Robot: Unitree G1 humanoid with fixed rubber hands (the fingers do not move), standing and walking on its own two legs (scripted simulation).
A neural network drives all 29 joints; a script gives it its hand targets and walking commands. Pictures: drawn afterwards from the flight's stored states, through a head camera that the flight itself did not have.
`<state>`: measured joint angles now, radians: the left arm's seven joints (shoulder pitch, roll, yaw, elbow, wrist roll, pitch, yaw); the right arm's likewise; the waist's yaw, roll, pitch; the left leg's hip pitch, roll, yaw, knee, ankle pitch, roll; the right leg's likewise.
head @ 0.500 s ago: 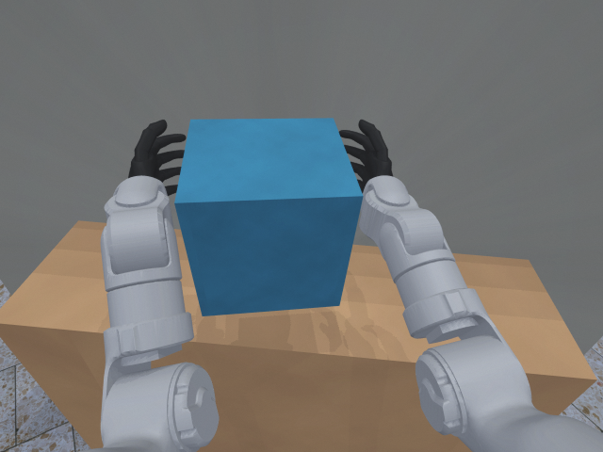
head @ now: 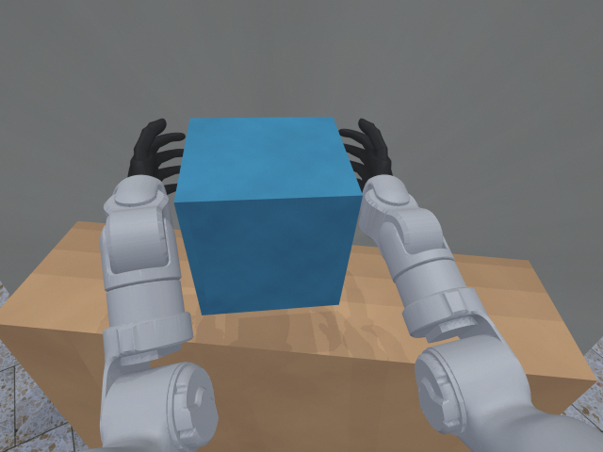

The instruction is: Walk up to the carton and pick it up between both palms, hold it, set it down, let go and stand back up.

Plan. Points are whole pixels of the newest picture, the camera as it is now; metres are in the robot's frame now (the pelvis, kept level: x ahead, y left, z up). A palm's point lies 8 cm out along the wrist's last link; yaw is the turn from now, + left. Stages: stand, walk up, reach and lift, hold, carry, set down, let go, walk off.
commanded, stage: hold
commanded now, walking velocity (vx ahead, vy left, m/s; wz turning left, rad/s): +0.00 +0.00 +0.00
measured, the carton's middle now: (267, 215) +0.37 +0.01 +0.18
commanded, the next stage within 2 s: none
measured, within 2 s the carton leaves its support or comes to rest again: neither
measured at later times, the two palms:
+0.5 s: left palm (146, 182) +0.36 +0.15 +0.24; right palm (375, 179) +0.36 -0.12 +0.23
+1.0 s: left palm (147, 184) +0.36 +0.15 +0.24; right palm (375, 180) +0.36 -0.12 +0.23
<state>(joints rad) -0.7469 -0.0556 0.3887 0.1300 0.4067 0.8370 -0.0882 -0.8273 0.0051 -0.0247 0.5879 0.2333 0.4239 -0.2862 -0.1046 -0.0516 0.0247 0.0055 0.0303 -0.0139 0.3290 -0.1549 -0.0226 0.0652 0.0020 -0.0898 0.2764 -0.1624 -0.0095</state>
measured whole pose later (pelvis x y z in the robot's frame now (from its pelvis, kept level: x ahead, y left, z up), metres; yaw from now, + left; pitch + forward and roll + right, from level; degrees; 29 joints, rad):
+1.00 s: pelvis +0.00 +0.00 +0.00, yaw +0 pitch -11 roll -1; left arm -0.72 -0.06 0.37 0.08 0.41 0.85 -0.08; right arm -0.81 0.00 -0.01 0.55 0.24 0.43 -0.29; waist -0.10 -0.05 0.02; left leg 0.01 0.03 -0.01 0.33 -0.16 -0.02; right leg 0.07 0.00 -0.08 0.27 -0.16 -0.01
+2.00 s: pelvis +0.00 +0.00 +0.00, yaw +0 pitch -11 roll -1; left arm -0.74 -0.06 0.39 0.12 0.41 0.85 -0.09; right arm -0.83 0.00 -0.02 0.57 0.24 0.44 -0.29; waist -0.10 -0.05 0.03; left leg 0.02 0.03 -0.01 0.33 -0.16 -0.02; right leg 0.07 0.00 -0.08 0.28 -0.16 -0.01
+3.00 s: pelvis +0.00 +0.00 +0.00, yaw +0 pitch -11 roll -1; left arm -0.73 -0.06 0.38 0.10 0.41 0.85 -0.09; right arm -0.81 0.01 -0.02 0.56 0.23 0.44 -0.29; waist -0.10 -0.05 0.02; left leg 0.01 0.03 -0.01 0.33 -0.16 -0.02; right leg 0.07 0.00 -0.08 0.28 -0.16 -0.01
